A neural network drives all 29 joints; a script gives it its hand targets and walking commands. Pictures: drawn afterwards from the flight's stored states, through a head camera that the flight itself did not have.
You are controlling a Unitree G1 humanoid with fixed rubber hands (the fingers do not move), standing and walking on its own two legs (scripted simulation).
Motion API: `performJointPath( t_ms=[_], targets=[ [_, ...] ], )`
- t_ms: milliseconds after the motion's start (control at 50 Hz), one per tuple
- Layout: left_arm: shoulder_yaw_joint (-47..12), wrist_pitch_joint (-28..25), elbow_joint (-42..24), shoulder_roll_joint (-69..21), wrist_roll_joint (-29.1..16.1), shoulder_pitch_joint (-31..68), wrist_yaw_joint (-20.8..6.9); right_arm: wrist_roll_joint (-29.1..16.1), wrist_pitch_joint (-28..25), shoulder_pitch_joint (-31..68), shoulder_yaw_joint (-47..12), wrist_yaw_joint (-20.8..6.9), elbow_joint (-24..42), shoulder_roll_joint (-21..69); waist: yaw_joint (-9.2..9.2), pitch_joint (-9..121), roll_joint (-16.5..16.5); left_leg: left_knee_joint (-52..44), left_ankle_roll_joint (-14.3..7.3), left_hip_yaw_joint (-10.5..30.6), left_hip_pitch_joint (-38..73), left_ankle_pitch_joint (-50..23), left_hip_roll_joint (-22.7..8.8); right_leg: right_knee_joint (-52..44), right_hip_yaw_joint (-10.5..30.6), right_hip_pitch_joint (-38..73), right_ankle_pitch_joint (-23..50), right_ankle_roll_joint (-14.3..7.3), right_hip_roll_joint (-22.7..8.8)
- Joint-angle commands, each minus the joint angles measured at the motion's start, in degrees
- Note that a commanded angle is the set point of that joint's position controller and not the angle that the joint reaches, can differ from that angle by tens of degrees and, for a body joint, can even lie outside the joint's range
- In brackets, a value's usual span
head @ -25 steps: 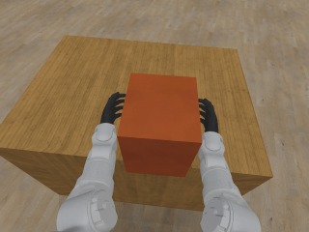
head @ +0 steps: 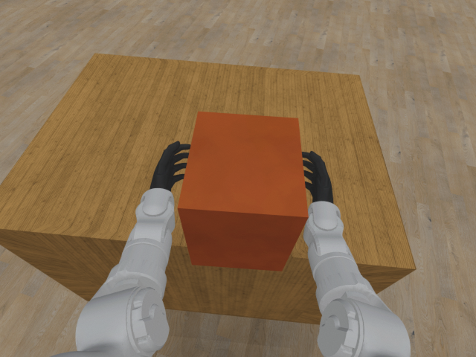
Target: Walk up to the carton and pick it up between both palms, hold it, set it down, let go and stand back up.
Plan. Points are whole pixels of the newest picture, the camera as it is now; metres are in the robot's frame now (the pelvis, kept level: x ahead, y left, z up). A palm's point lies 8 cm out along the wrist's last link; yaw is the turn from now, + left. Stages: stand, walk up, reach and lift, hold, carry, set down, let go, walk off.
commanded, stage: set down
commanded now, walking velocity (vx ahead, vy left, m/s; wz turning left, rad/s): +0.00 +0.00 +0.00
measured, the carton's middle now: (242, 195) +0.42 -0.01 -0.01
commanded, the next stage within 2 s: none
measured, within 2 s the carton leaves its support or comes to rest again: neither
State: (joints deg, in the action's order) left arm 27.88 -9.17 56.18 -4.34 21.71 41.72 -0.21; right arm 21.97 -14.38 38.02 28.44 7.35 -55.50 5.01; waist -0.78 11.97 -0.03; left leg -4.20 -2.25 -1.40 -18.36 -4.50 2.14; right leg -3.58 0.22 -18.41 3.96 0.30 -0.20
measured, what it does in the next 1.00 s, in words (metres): stands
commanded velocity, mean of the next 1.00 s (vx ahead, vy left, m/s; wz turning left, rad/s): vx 0.00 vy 0.00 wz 0.00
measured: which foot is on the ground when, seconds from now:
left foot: down 0.00-1.00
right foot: down 0.00-1.00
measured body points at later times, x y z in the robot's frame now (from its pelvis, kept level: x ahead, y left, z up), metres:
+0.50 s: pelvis +0.00 +0.00 +0.00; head +0.05 +0.00 +0.45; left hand +0.42 +0.19 +0.05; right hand +0.41 -0.18 +0.05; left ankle -0.01 +0.09 -0.75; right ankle -0.01 -0.12 -0.75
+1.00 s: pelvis -0.01 -0.01 +0.00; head +0.00 +0.00 +0.45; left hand +0.43 +0.20 +0.16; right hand +0.42 -0.19 +0.14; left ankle -0.01 +0.09 -0.75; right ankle -0.01 -0.12 -0.75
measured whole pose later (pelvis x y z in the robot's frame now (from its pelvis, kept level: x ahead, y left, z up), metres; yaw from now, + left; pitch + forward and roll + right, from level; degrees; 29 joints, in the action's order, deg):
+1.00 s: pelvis -0.01 -0.01 +0.00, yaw -1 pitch +6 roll +0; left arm 5.3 16.7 49.1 17.7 -9.8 50.0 1.0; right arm -9.2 14.7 47.7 3.5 10.9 -47.5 -10.0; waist -0.5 6.0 0.0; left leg 13.3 -1.6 -2.2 -13.8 5.6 0.9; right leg 10.8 0.9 -12.6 -4.2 -0.3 0.9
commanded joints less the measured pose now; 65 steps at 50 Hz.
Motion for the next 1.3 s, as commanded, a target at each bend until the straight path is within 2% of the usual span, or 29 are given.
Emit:
performJointPath(
  t_ms=[0,40,80,140,180,200,220,260,320,400,420,440,460,480,540,560,580,680,720,740,820,840,980,1040,1100,1180,1200,1240,1280],
  targets=[
    [-5.2,-0.6,-4.4,8.1,-5.4,18.5,1.8,-6.4,0.5,14.8,-8.8,1.5,0.9,-2.6,0.61,22.6,1.3,8.6,3.4,-0.2,9.6,-10.8,0.7,9.2,0.7,12.6,10.1,-0.8,1.0],
    [-7.4,0.5,-5.3,9.5,-8.5,20.0,2.9,-11.7,1.7,17.4,-12.5,2.8,3.7,-3.0,1.98,23.8,-0.2,10.7,3.4,-0.4,8.7,-7.0,0.7,10.9,1.7,11.3,5.2,-1.2,0.8],
    [-8.0,1.2,-5.1,11.2,-10.3,20.1,3.7,-15.4,2.1,18.5,-15.0,3.5,6.0,-4.3,3.32,24.6,-1.5,13.0,4.1,-0.3,8.3,-8.6,1.0,12.8,2.3,11.7,7.5,-1.3,0.7],
    [-11.2,1.0,-5.1,13.1,-13.9,21.6,3.7,-16.0,2.2,21.3,-14.9,3.6,8.0,-8.4,2.07,30.3,-1.4,16.1,5.0,-0.3,11.0,-12.8,0.4,14.3,1.7,9.7,9.5,-0.9,1.1],
    [-12.5,0.9,-2.2,14.0,-16.3,20.0,3.0,-16.5,3.0,19.2,-16.0,3.6,5.0,-9.2,0.09,28.9,-0.3,17.1,5.3,0.3,11.0,-12.9,0.2,14.4,1.5,8.1,8.7,-1.2,1.3],
    [-14.1,0.9,-0.8,13.5,-17.7,19.0,2.3,-17.9,3.6,17.9,-16.7,3.1,3.6,-8.7,0.74,26.1,-1.0,17.5,5.3,0.4,10.0,-12.2,0.1,14.1,1.5,7.0,8.0,-0.7,1.3],
    [-16.0,0.7,-1.2,13.4,-19.5,16.9,2.0,-18.8,3.4,16.6,-16.9,2.9,3.8,-9.9,-0.70,27.9,-2.2,18.3,5.8,0.8,10.9,-13.8,-0.1,14.3,1.3,7.1,8.2,-1.2,1.4],
    [-16.5,0.8,0.6,15.4,-21.7,17.2,1.5,-20.2,3.6,16.5,-17.9,2.8,1.0,-13.8,-1.35,25.5,-2.3,20.0,6.7,1.4,11.8,-14.3,-0.2,14.5,1.4,4.5,7.6,-1.0,2.1],
    [-17.6,-1.1,-1.4,16.8,-23.6,19.8,1.2,-22.6,1.8,20.9,-19.1,2.2,6.6,-14.8,-0.94,30.2,-1.5,21.4,6.7,1.9,12.9,-19.0,-0.4,16.2,0.9,5.9,11.3,-0.4,2.6],
    [-20.0,-0.5,-0.7,19.9,-25.7,21.2,1.2,-25.7,3.7,20.9,-21.6,0.6,3.7,-15.7,0.27,27.6,-1.9,22.2,6.7,2.5,13.1,-14.1,-0.7,15.7,0.5,3.0,4.6,-0.7,2.7],
    [-19.6,0.1,-0.9,20.1,-25.4,18.4,1.3,-26.9,4.3,18.8,-22.8,0.4,2.5,-15.5,0.13,26.7,-2.8,22.6,6.6,2.1,14.4,-16.5,-0.5,15.6,1.1,3.3,7.2,-0.5,2.6],
    [-18.7,0.3,-0.9,20.9,-25.1,17.9,1.0,-28.5,4.5,18.3,-25.0,0.6,3.7,-13.9,1.92,26.9,-1.7,23.2,6.1,1.8,13.7,-17.8,-0.2,16.0,2.2,5.5,9.9,0.0,2.4],
    [-19.9,0.4,-2.6,20.5,-25.9,18.9,1.0,-28.3,4.5,19.1,-24.1,0.8,3.7,-14.0,0.51,28.2,-2.1,23.5,6.5,1.2,13.1,-19.0,0.0,16.5,2.0,7.5,11.9,0.1,2.3],
    [-19.9,0.8,-3.6,22.0,-26.2,21.0,1.0,-29.0,4.8,21.4,-25.0,0.8,5.8,-15.0,1.26,28.9,-2.1,22.8,6.2,0.9,11.8,-18.3,0.5,17.0,2.1,9.0,12.1,0.5,2.1],
    [-20.5,2.9,-5.0,23.1,-28.1,21.5,0.8,-28.6,7.1,21.8,-24.2,1.4,6.9,-17.9,-0.32,27.0,-2.2,22.5,6.2,1.7,15.3,-17.0,-0.3,16.0,2.2,6.9,7.9,0.2,2.7],
    [-19.3,4.2,-4.0,23.9,-27.0,20.2,0.7,-28.7,8.4,20.8,-24.4,1.5,5.7,-17.7,0.63,24.1,-2.5,22.4,6.2,2.0,15.6,-14.1,-0.4,15.5,2.2,6.7,5.3,-0.1,3.0],
    [-20.7,5.5,-4.8,23.7,-28.3,21.0,0.6,-29.2,9.7,20.6,-25.1,1.6,4.6,-17.7,-0.02,20.6,-2.5,22.8,6.2,2.3,14.9,-13.1,-0.3,15.3,2.0,6.3,5.0,0.0,2.8],
    [-21.4,10.4,-8.4,26.0,-30.4,24.6,1.0,-29.2,14.5,26.5,-23.9,2.0,13.6,-18.9,1.06,22.1,-1.2,20.9,4.5,1.6,14.5,-4.7,-0.7,15.4,1.5,7.2,-1.4,0.3,2.0],
    [-22.7,13.0,-9.9,25.5,-31.5,25.7,1.4,-28.7,16.9,27.7,-23.5,2.1,14.6,-20.0,-0.39,22.3,-1.0,21.0,4.4,1.7,15.8,-5.2,-1.1,15.5,1.4,7.2,-1.2,-0.2,1.6],
    [-22.1,14.0,-8.4,26.2,-31.4,25.9,1.3,-28.5,18.2,27.5,-24.1,2.2,13.6,-18.5,0.62,22.0,0.1,21.0,3.8,1.4,16.1,-5.1,-1.1,15.2,1.8,7.9,-1.3,0.0,1.4],
    [-21.4,18.3,-9.1,27.5,-31.1,26.4,0.5,-29.9,22.8,27.4,-24.8,2.9,12.5,-19.1,-0.11,17.0,-0.2,20.0,3.1,0.9,14.5,-3.3,-0.6,14.7,2.1,10.6,-0.1,-0.1,1.5],
    [-20.9,19.3,-8.9,28.2,-31.3,26.2,0.4,-30.5,23.8,28.6,-25.6,3.2,13.5,-18.6,0.99,16.1,0.7,19.5,3.0,0.9,14.0,-3.8,-0.5,14.9,2.1,11.2,-0.4,0.1,1.5],
    [-21.1,27.2,-17.9,29.8,-31.2,29.9,1.8,-31.1,30.0,31.2,-23.1,3.6,15.9,-22.8,0.33,18.2,-4.7,20.4,4.5,1.5,20.9,-8.4,-1.5,14.0,1.6,9.7,-0.7,-2.1,2.0],
    [-19.7,30.2,-16.3,29.7,-31.0,27.1,1.0,-31.1,32.0,30.4,-24.4,3.8,16.8,-23.5,0.41,16.5,-0.8,19.9,3.9,1.3,20.0,-11.2,-1.1,13.7,1.9,13.8,3.7,-1.8,2.1],
    [-20.3,30.9,-16.4,29.4,-31.4,27.9,0.0,-32.7,33.0,30.9,-26.0,3.5,17.9,-21.9,0.48,12.9,0.9,18.1,3.3,0.8,16.6,-6.2,-1.0,13.9,1.9,15.4,2.0,-0.8,2.3],
    [-19.9,29.7,-20.5,30.3,-31.0,27.2,-0.3,-34.3,31.9,29.2,-26.1,3.7,21.8,-22.9,0.87,16.8,-1.3,17.8,3.2,0.1,19.3,-10.2,-0.6,14.0,2.3,18.2,6.0,-0.8,1.7],
    [-19.0,29.7,-17.8,29.3,-29.7,23.0,-0.8,-33.5,31.9,24.6,-26.3,3.8,19.2,-23.4,0.35,15.0,-1.0,17.5,3.6,0.7,19.9,-11.1,-0.7,13.6,1.9,18.9,6.4,-0.9,2.1],
    [-19.4,29.7,-18.1,27.7,-29.1,22.4,-1.8,-33.4,31.5,23.0,-26.0,4.0,20.2,-21.5,0.07,13.0,-3.7,17.5,3.6,-0.1,19.9,-10.2,-0.5,12.3,2.1,18.5,5.3,-0.8,2.4],
    [-19.5,29.4,-20.9,27.4,-29.2,22.5,-1.9,-33.0,31.5,21.7,-25.1,3.9,20.9,-22.0,-0.14,11.0,-3.6,17.1,4.5,0.4,20.7,-9.9,-1.0,11.5,1.8,16.7,3.3,-1.2,2.4]
  ],
)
